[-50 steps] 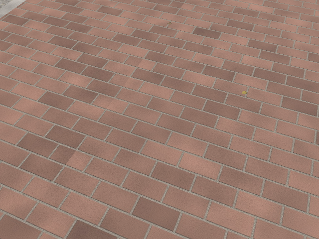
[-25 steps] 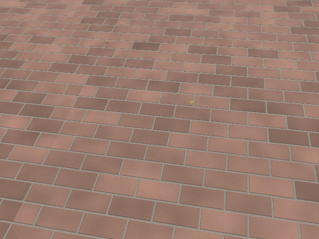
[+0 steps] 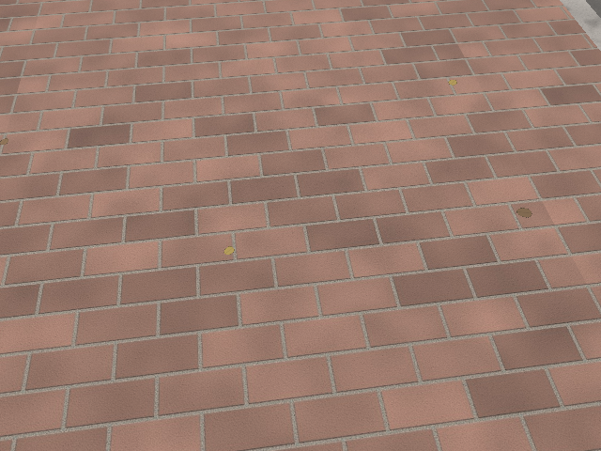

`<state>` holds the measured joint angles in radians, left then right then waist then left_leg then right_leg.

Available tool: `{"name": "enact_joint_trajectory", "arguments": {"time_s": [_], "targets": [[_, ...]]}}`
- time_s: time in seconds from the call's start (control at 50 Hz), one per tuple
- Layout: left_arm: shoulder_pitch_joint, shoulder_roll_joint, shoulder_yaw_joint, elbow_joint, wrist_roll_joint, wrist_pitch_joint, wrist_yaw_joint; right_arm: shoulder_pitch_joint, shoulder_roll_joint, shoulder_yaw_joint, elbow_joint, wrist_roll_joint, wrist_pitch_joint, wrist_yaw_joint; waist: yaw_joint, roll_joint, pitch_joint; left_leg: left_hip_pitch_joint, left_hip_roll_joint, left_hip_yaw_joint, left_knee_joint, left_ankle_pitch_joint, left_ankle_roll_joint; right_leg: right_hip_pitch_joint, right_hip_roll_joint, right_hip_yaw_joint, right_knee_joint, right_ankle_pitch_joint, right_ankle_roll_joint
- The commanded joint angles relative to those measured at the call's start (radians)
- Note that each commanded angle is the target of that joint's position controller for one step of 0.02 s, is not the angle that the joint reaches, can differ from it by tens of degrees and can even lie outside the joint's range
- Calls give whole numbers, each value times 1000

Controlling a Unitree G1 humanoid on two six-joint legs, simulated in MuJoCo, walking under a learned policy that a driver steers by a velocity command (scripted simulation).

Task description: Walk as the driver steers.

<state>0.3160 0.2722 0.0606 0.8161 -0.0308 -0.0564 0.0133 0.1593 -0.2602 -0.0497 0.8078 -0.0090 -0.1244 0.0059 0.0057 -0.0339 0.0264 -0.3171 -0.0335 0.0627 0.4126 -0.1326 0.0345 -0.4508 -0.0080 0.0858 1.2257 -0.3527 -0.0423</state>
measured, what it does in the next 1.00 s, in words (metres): walks ahead: right foot, then left foot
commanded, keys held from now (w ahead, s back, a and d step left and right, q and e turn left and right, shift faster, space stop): w+e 0.42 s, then w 0.12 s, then w+q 0.02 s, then q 0.44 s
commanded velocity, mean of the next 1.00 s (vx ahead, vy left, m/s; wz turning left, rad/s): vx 0.38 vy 0.00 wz -0.22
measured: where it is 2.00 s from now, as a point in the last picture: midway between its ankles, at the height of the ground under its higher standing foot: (392, 426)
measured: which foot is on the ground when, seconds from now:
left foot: down 0.00-0.38, up 0.40-0.86, down 0.88-1.00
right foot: up 0.00-0.36, down 0.38-0.90, up 0.92-1.00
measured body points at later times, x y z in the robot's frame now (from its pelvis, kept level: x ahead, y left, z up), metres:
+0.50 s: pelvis +0.26 -0.09 -0.01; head +0.30 -0.12 +0.44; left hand +0.49 +0.12 -0.10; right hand +0.28 -0.39 -0.13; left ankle +0.19 +0.10 -0.63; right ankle +0.30 -0.18 -0.74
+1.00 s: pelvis +0.48 -0.12 -0.01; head +0.53 -0.12 +0.44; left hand +0.67 +0.12 -0.12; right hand +0.58 -0.42 -0.11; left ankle +0.59 -0.07 -0.74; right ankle +0.36 -0.23 -0.64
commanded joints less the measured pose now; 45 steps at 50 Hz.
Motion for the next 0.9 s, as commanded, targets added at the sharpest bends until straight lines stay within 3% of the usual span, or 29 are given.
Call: {"name": "enact_joint_trajectory", "arguments": {"time_s": [0.02, 0.1, 0.18, 0.28, 0.3, 0.34, 0.36, 0.38, 0.4, 0.42, 0.44, 0.46, 0.48, 0.5, 0.56, 0.62, 0.68, 0.72, 0.76, 0.82, 0.86, 0.88, 0.9], "targets": [[27, 29, 12, -84, -4, 5, -6, 31, -83, -23, -22, 0, -14, 4, -1, 108, -42, 160, 284, -255, -260, 36, 171, -182, -122, 29, -8, 61, 3], [-60, 30, 8, -147, 9, 14, -8, 53, -137, -42, 6, 5, -18, 4, -5, 77, -9, 176, 305, -134, -295, 161, 193, -279, -143, 31, -142, 182, 19], [-181, 26, 0, -190, 7, -1, -36, 71, -166, -46, 13, 8, -2, -2, -46, 74, 9, 215, 273, 5, -276, 211, 153, -256, -126, -30, -376, 381, 12], [-319, 34, -2, -269, 3, 3, -67, 138, -209, -55, 35, 29, 29, -5, -89, 86, 50, 340, 317, 60, -227, 201, 115, -249, -95, -106, -539, 314, -19], [-322, 43, 2, -280, 4, 4, -71, 140, -219, -58, 37, 33, 37, -6, -82, 92, 49, 367, 326, 73, -195, 264, 106, -234, -81, -124, -557, 261, -34], [-252, 81, 23, -282, 9, 9, -72, 127, -246, -66, 30, 37, 51, -13, -24, 127, -10, 390, 323, 116, -37, 593, 82, -97, -9, -184, -579, 158, -74], [-116, 118, 47, -249, 9, 11, -68, 109, -249, -66, 24, 38, 62, -18, 58, 119, -81, 359, 294, 153, 151, 725, 61, 81, 48, -217, -637, 184, -105], [78, 191, 87, -195, 7, 16, -52, 122, -216, -53, 12, 28, 63, -25, 141, 71, -181, 186, 252, 167, 418, 642, 21, 386, 61, -162, -659, 223, -149], [130, 324, 114, -189, 3, 20, -34, 201, -83, -10, -41, -18, 45, -14, 74, -210, -259, -262, 118, 150, 807, -168, -42, 753, -222, 321, -693, 199, -289], [151, 304, 97, -226, 8, 2, -41, 165, -96, 2, -72, 5, -2, 2, 86, -209, -447, -459, 5, -100, 999, -475, -43, 886, -351, 778, -897, 21, -414], [137, 216, 71, -209, 20, -10, -48, 44, -179, -22, -92, 50, -23, 12, 123, -90, -336, -557, 64, -151, 1022, -374, -19, 827, -326, 645, -932, 73, -337], [86, 178, 58, -204, 18, -16, -49, 31, -164, -15, -94, 53, -29, 12, 85, -54, -228, -544, 108, -134, 945, -277, -3, 680, -293, 490, -922, 166, -297], [0, 138, 44, -219, 16, -16, -47, 39, -157, -15, -75, 32, -25, 4, 37, 23, -165, -470, 155, -130, 867, -209, -9, 521, -252, 367, -920, 277, -260], [-56, 106, 32, -232, 24, -17, -46, 58, -159, -22, -66, 19, -12, 1, -3, 8, -134, -386, 184, -135, 803, -170, -16, 404, -216, 287, -941, 367, -242], [-74, 111, 29, -216, 29, -34, -40, 101, -123, -21, -49, 12, 27, 3, -41, -7, -113, -302, 187, -111, 723, -98, -46, 282, -180, 173, -1003, 498, -244], [-51, 121, 28, -178, 37, -40, -23, 40, -98, -14, -61, 5, 41, -3, -28, -9, -52, -338, 172, -91, 581, 26, -72, 266, -158, 39, -1006, 759, -212], [-44, 117, 22, -150, 42, -33, -7, -24, -62, 1, -70, 10, 34, 9, 5, -29, -40, -261, 132, -62, 346, 229, -56, 261, -112, -81, -997, 778, -149], [-23, 125, 21, -125, 46, -32, -2, -64, -56, 4, -81, 16, 31, 21, 32, -33, -45, -217, 104, -54, 256, 318, -44, 285, -130, -97, -992, 740, -138], [-31, 131, 23, -108, 47, -27, 0, -75, -72, -2, -96, 20, 33, 32, 37, -41, -42, -225, 90, -68, 215, 279, -28, 345, -166, -96, -962, 737, -140], [-66, 149, 32, -101, 29, -2, 15, -75, -112, -18, -132, 8, 33, 54, 22, -52, -43, -279, 66, -53, 179, 94, 9, 455, -211, -79, -841, 823, -128], [-104, 153, 35, -113, 18, 20, 32, 55, -143, -39, -113, 2, 31, 61, -43, -41, -104, -134, 11, -9, 85, 95, 43, 458, -176, -105, -642, 924, -86], [-82, 146, 31, -125, 29, 22, 37, 141, -205, -61, -103, 0, 29, 51, -72, 37, -175, 47, 49, -92, 50, 409, 88, 375, -97, -149, -430, 787, -27], [-18, 99, 14, -163, 66, 14, 33, 192, -286, -78, -122, -11, 34, 35, -42, 231, -279, 343, 266, -407, 103, 843, 229, 71, 54, -175, -71, 229, 53]]}}
Next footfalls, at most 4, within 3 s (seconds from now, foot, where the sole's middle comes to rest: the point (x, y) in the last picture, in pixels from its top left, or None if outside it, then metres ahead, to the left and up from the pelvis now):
0.38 right None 0.34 -0.19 -0.77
0.88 left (348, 378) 0.63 -0.08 -0.77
1.34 right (445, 398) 0.59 -0.30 -0.77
1.78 left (334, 429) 0.51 -0.04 -0.77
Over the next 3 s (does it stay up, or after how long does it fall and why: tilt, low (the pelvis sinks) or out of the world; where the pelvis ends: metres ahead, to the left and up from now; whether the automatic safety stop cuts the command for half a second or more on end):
stays up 0.89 -0.07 0.01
